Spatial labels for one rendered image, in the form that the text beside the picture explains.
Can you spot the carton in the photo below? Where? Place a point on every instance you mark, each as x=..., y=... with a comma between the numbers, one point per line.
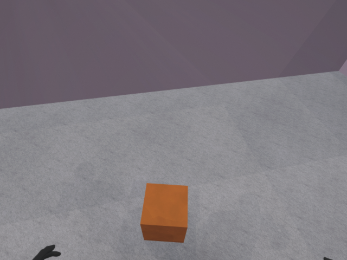
x=165, y=213

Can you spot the robot left hand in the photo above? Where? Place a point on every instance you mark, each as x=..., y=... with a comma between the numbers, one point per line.
x=46, y=253

